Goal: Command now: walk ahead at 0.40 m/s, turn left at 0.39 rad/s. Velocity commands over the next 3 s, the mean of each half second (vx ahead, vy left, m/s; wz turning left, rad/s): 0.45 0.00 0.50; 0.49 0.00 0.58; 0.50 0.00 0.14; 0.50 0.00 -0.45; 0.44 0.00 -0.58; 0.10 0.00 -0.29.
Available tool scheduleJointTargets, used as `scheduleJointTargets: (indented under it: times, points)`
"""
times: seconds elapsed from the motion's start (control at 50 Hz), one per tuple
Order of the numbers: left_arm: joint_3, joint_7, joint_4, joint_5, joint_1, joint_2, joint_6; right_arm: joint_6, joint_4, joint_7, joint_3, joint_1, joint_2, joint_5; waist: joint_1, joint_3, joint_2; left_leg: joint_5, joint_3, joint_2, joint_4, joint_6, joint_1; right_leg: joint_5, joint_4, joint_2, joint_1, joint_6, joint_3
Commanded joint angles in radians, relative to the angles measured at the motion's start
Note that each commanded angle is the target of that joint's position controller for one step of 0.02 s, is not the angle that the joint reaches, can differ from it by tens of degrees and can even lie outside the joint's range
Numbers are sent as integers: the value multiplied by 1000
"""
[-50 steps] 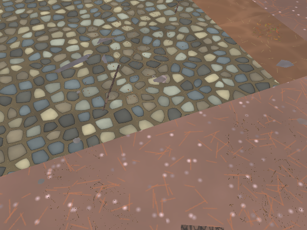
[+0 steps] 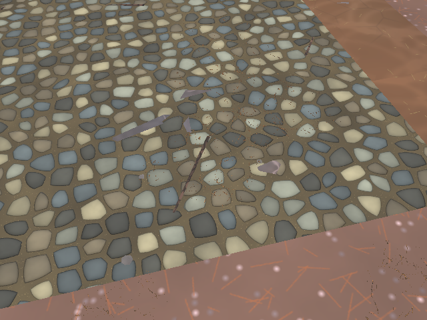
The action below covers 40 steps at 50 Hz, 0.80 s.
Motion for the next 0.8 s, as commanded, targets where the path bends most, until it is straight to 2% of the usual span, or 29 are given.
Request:
scheduleJointTargets:
  times: [0.02, 0.06, 0.12, 0.16, 0.22, 0.24, 0.28, 0.3, 0.32, 0.34, 0.36, 0.38, 0.4, 0.42, 0.44, 0.46, 0.48, 0.52, 0.56, 0.6, 0.68, 0.74, 0.8]
  points:
    - [-4, -1, -17, 10, 61, 56, -2, -11, -80, 15, -18, -94, -51, -3, 22, 75, -116, 132, -47, 93, 20, 24, -370, 336, -223, -280, 238, -87, 222]
    - [-1, 9, -15, 19, 77, 82, 3, 4, -105, 30, -12, -130, -17, -10, 23, 79, -103, 188, -4, 95, -30, 0, -355, 389, -248, -268, 197, -96, 146]
    - [8, 24, -26, 23, 58, 127, 9, 10, -173, 41, 5, -245, 8, -16, 31, 122, -76, 287, 41, 98, -217, -25, -332, 388, -297, -261, 124, -102, 59]
    - [13, 30, -28, 16, 74, 144, 10, 11, -212, 51, 14, -314, 9, -20, 46, 134, -83, 347, 91, 89, -320, -23, -283, 391, -312, -261, 103, -98, 1]
    - [20, 29, -20, 0, 108, 149, 17, 17, -257, 69, 17, -377, -6, -19, 48, 149, -76, 343, 134, 73, -405, 7, -249, 472, -282, -283, 160, -88, -61]
    - [23, 29, -22, -4, 104, 155, 20, 18, -269, 75, 13, -381, -15, -18, 34, 143, -82, 323, 148, 60, -427, 25, -222, 576, -248, -290, 185, -80, -82]
    - [33, 32, -37, -8, 82, 183, 29, 22, -281, 84, -6, -340, -56, -19, -17, 84, -123, 255, 198, 0, -428, 65, -105, 922, -120, -302, 227, -62, -116]
    - [38, 35, -48, -8, 66, 198, 37, 25, -270, 85, -24, -257, -90, -18, -68, 30, -143, 215, 217, -38, -421, 87, 2, 1061, 8, -301, 228, -53, -129]
    - [41, 36, -61, -11, 43, 211, 44, 30, -240, 81, -51, -117, -138, -17, -146, -45, -141, 238, 217, -72, -468, 119, 195, 1082, 190, -285, 174, -34, -135]
    - [37, 37, -77, -5, 38, 206, 41, 40, -201, 62, -88, 39, -205, -16, -220, -118, -97, 228, 119, -51, -508, 159, 474, 888, 455, -246, -21, 4, -133]
    - [-3, 17, -120, 32, 117, 52, 22, 43, -193, 43, -101, 71, -297, -12, -116, -205, 194, 128, -380, 219, -558, 302, 792, -116, 860, -72, -434, 58, -100]
    - [-10, 1, -167, -12, 71, 68, -29, 31, -221, 44, -83, 101, -280, -30, -124, -371, 158, -86, -813, 353, -788, 405, 875, -298, 1046, 28, -577, 52, 158]
    - [12, -5, -205, -53, -67, 137, -56, 16, -212, 44, -66, 71, -213, -41, -149, -224, 90, -49, -693, 317, -845, 332, 791, -203, 1046, -28, -689, 22, 205]
    - [12, 0, -217, -52, -92, 144, -66, 0, -225, 45, -55, -4, -173, -35, -104, -119, 28, 46, -546, 277, -846, 292, 633, -102, 962, -76, -678, 2, 199]
    - [20, 12, -198, -28, -79, 148, -62, -9, -248, 49, -44, -94, -142, -35, -48, -63, -45, 164, -435, 231, -852, 261, 465, -45, 879, -115, -595, 7, 198]
    - [31, 17, -192, -13, -43, 158, -47, -15, -266, 48, -37, -145, -123, -43, -3, -49, -37, 246, -355, 194, -863, 243, 350, -14, 813, -145, -507, 14, 210]
    - [36, 17, -196, -6, -28, 157, -29, -16, -273, 46, -34, -157, -119, -47, 19, -39, -25, 273, -324, 175, -879, 237, 280, -4, 772, -156, -454, 23, 212]
    - [36, 21, -220, 11, -56, 133, -6, -19, -267, 35, -35, -125, -134, -37, 26, -14, -17, 327, -266, 153, -902, 241, 192, 28, 676, -157, -434, 53, 189]
    - [33, 27, -258, 23, -147, 119, 4, -20, -261, 19, -42, -75, -165, -35, 2, 16, -5, 341, -228, 129, -915, 234, 159, 137, 548, -140, -476, 81, 172]
    - [30, 27, -291, 22, -238, 110, 4, -15, -254, 7, -43, -24, -175, -33, -31, 33, 11, 326, -208, 102, -907, 204, 162, 273, 392, -112, -494, 90, 171]
    - [16, 5, -337, 10, -371, 87, -11, -3, -241, -2, -41, 46, -171, -25, -86, 38, 50, 275, -206, 78, -875, 154, 182, 429, 155, -52, -431, 81, 161]
    - [14, -14, -373, 1, -434, 104, -24, 6, -228, -5, -39, 97, -167, -20, -108, 33, 58, 288, -274, 108, -800, 152, 287, 394, 79, -30, -446, 68, 179]
    - [18, -29, -390, -4, -435, 130, -42, 20, -232, -14, -42, 112, -175, -24, -92, 19, 80, 348, -352, 136, -707, 146, 368, 276, 20, -3, -394, 48, 179]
